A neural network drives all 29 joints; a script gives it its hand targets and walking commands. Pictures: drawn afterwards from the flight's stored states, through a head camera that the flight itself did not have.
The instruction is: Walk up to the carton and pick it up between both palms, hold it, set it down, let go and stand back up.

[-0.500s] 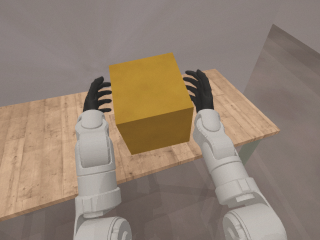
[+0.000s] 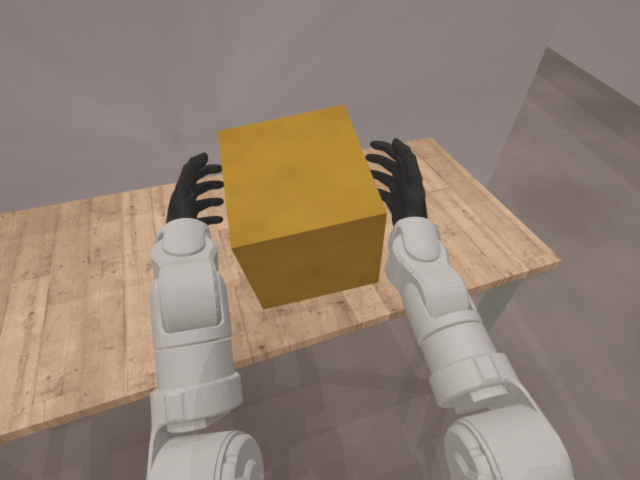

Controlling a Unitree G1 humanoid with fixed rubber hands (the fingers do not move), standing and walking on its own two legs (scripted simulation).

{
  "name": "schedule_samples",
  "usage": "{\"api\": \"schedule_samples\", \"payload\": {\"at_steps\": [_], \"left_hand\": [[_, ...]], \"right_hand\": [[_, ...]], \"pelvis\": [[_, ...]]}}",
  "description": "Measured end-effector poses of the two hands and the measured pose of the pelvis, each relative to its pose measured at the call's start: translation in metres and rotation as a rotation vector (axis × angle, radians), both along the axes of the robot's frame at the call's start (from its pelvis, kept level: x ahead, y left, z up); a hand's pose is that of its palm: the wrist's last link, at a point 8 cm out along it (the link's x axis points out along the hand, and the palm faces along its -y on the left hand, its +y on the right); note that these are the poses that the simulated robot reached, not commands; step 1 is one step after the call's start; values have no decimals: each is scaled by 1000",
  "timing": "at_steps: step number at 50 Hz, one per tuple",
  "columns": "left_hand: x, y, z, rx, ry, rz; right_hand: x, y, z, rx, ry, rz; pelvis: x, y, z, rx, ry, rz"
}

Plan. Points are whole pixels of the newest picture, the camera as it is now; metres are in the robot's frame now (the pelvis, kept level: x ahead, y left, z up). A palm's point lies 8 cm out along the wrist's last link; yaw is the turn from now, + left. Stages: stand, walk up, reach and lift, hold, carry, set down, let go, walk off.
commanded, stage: hold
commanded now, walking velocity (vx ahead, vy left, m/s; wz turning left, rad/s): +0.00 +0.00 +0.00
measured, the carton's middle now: (302, 210) +0.41 +0.00 +0.14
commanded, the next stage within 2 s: none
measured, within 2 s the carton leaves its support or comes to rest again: neither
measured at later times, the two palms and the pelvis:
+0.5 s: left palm (187, 223) +0.36 +0.13 +0.18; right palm (406, 209) +0.36 -0.12 +0.17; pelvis +0.00 +0.00 +0.00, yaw +0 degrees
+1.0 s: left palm (187, 223) +0.36 +0.13 +0.18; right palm (406, 208) +0.36 -0.12 +0.18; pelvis +0.00 +0.00 +0.00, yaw +0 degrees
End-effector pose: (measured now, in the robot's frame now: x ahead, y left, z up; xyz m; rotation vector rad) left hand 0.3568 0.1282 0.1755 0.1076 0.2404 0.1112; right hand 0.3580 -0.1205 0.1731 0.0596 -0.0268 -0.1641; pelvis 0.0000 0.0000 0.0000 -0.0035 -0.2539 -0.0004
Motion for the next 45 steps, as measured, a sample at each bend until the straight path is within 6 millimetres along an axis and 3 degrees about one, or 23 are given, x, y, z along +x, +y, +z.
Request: {"api": "schedule_samples", "payload": {"at_steps": [45], "left_hand": [[-1, 1, -1, 0, 2, 5]], "right_hand": [[0, 1, 1, 1, -2, 1]], "pelvis": [[-1, 0, 0, 0, 2, -1]]}}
